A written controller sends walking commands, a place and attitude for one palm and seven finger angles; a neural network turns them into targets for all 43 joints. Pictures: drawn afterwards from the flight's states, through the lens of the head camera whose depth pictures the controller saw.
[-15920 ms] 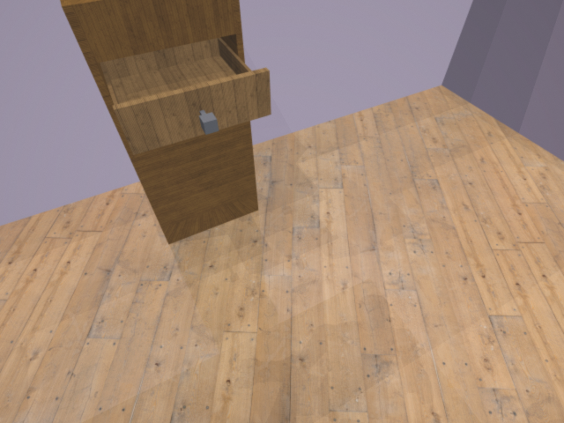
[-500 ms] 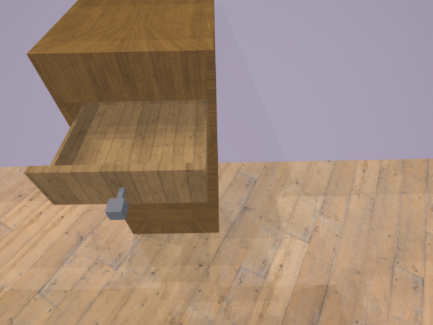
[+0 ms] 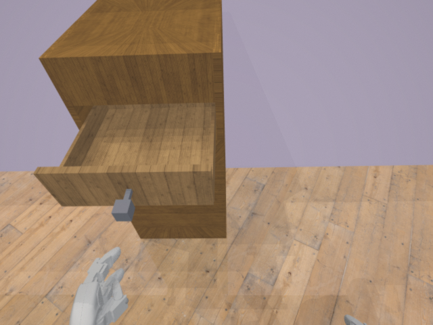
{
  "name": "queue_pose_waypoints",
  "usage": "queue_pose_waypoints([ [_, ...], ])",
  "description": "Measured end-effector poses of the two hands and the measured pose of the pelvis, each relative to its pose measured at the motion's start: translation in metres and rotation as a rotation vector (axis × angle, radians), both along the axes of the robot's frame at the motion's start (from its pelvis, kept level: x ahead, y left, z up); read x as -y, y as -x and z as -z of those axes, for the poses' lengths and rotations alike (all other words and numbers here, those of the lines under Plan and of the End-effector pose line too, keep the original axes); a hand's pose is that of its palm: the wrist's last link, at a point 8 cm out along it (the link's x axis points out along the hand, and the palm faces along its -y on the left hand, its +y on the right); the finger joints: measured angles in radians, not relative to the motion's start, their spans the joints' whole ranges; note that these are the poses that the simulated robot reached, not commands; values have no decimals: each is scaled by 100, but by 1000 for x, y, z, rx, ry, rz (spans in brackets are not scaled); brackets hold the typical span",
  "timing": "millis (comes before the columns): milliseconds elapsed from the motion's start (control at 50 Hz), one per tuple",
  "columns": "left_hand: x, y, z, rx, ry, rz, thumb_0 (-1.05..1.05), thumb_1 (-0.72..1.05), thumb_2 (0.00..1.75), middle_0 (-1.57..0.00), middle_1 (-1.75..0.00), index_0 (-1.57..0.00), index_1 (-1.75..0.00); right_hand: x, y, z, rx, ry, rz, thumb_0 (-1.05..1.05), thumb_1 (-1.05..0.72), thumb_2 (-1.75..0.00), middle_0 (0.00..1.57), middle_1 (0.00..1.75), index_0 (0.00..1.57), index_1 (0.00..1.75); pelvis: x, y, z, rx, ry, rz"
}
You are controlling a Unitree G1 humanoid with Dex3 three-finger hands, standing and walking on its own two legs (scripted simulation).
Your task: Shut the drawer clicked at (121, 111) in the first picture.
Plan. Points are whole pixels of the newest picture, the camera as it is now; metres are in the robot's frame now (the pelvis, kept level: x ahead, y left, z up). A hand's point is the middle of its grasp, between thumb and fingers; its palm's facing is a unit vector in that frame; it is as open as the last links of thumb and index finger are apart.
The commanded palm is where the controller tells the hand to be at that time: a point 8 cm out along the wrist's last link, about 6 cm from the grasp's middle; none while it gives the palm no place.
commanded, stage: raise the hand and make a fist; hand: left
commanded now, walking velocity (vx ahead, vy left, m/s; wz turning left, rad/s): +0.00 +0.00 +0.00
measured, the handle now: (125, 203) +0.38 +0.22 -0.01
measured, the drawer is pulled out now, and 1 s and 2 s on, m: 0.24 0.24 0.24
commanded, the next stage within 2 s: bring the fist close to the handle in 1.72 s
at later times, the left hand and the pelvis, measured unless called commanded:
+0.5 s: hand (130, 306) +0.16 +0.15 +0.01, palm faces -0.05 -1.00 -0.03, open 4.6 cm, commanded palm +0.13 +0.22 +0.01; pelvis -0.05 +0.00 -0.06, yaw +1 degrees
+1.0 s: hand (113, 287) +0.18 +0.17 +0.05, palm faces +0.03 -1.00 -0.03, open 3.1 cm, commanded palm +0.15 +0.22 +0.06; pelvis -0.02 +0.03 -0.04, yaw +0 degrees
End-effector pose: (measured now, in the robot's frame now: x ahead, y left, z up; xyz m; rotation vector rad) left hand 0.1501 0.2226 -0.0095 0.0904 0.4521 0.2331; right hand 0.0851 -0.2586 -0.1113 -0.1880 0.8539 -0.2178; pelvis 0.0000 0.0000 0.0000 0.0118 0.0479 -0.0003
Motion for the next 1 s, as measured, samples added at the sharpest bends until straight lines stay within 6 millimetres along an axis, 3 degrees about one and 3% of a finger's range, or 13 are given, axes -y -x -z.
queue_pose_waypoints([
  [40, 11, -23, -22, 223, 40, 70, 3, 95, 90, -27, -38, -27, -38, 7, -27, -11, 127, 25, -27, 1, -92, -90, 20, 30, 20, 30, 0, 6, 9, -41, -6, 10],
  [100, 30, -30, -32, 474, 105, 204, 2, 94, 90, -32, -43, -32, -43, 13, -64, -28, 284, 55, -76, 1, -91, -90, 20, 30, 20, 30, 1, 15, 27, -98, -14, 25],
  [180, 38, -5, -6, 474, 139, 278, 1, 92, 90, -39, -51, -40, -51, 8, -101, -41, 404, 75, -135, 1, -91, -90, 20, 30, 20, 30, 3, 25, 49, -126, -19, 29],
  [260, 23, 29, 20, 341, 120, 188, 2, 91, 90, -48, -59, -48, -60, -11, -120, -41, 452, 64, -190, 1, -91, -90, 20, 30, 20, 30, 3, 32, 61, -137, -4, 11],
  [320, 8, 43, 15, 359, 62, 120, 2, 90, 90, -54, -66, -54, -66, -31, -119, -30, 441, 36, -234, 1, -91, -90, 20, 30, 20, 30, 4, 36, 66, -141, 16, -6],
  [360, 2, 42, 3, 425, 34, 121, 2, 90, 90, -57, -70, -57, -70, -44, -112, -18, 415, 9, -259, 1, -91, -90, 20, 30, 20, 30, 3, 39, 69, -142, 30, -17],
  [480, 12, 10, -16, 485, 63, 271, 2, 90, 90, -69, -83, -69, -83, -67, -64, 17, 267, -78, -235, 1, -90, -90, 21, 30, 20, 30, -2, 47, 67, -137, 45, -21],
  [580, 9, -5, -17, 367, 87, 271, 2, 90, 90, -79, -94, -79, -94, -61, -21, 21, 166, -88, -127, 1, -90, -90, 21, 30, 21, 30, -7, 43, 54, -123, 35, -1],
  [680, -4, -5, -31, 389, 54, 209, 2, 90, 90, -89, -104, -89, -105, -42, -1, 14, 130, -30, -76, 1, -90, -90, 21, 30, 21, 30, -13, 37, 46, -116, 31, 9],
  [760, -7, -1, -39, 422, 48, 211, 2, 90, 90, -97, -113, -97, -113, -29, -6, 5, 143, 20, -77, 1, -90, -90, 21, 30, 20, 30, -18, 32, 43, -111, 33, 7],
  [840, -4, 0, -43, 427, 60, 229, 2, 90, 90, -105, -122, -105, -122, -26, -25, -7, 195, 50, -95, 1, -90, -90, 20, 30, 20, 30, -22, 28, 42, -104, 36, 4],
  [1000, -1, -6, -62, 466, 53, 212, 2, 90, 90, -121, -139, -121, -139, -52, -74, -28, 324, 9, -165, 1, -91, -90, 20, 30, 20, 30, -26, 18, 37, -86, 39, -1],
])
